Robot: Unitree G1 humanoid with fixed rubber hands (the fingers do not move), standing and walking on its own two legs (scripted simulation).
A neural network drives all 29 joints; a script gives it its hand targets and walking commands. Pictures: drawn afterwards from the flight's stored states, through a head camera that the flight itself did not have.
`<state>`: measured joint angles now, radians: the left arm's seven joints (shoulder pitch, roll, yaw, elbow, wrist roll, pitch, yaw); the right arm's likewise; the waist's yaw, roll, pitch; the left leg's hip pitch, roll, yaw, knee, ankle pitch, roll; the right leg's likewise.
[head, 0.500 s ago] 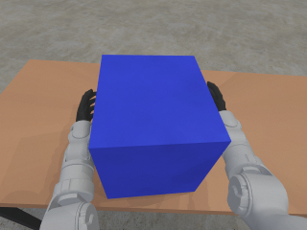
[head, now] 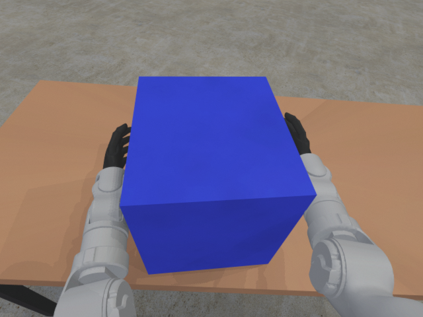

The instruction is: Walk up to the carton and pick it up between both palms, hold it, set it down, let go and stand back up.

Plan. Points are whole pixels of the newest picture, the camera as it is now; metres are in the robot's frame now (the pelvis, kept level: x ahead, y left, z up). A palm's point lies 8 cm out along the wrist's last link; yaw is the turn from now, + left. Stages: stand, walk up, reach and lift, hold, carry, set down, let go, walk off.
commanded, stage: set down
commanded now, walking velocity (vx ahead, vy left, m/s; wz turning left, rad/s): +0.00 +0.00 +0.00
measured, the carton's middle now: (207, 175) +0.39 +0.03 +0.04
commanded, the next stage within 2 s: none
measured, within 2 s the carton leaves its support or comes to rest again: neither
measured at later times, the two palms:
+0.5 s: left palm (119, 168) +0.38 +0.20 +0.06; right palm (292, 165) +0.42 -0.16 +0.06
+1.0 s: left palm (106, 190) +0.34 +0.22 +0.04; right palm (327, 171) +0.39 -0.22 +0.07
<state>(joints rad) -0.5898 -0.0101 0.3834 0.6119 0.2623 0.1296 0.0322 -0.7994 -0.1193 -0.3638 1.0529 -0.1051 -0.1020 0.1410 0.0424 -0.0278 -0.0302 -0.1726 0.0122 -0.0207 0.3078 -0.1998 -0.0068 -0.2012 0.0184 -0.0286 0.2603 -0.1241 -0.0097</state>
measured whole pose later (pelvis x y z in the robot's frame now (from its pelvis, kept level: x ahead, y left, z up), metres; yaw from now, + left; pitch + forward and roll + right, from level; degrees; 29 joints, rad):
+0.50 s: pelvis +0.00 +0.01 +0.00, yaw +0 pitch +10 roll -1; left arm -0.67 0.05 0.23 0.88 -0.02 0.00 0.17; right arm -0.80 -0.25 -0.02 1.25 0.13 -0.19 0.05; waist 0.08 0.01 -0.11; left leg -0.33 0.01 -0.02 0.39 -0.22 -0.01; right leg -0.34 0.02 -0.03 0.29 -0.12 -0.01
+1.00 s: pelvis -0.02 +0.00 -0.01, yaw -1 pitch +10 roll -1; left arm -0.58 0.15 0.12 0.92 -0.15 -0.05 0.14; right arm -0.78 -0.43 0.17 1.24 0.38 -0.20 0.12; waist 0.09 0.03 -0.14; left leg -0.40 0.02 -0.02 0.45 -0.22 -0.01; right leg -0.40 0.03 -0.03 0.35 -0.12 -0.01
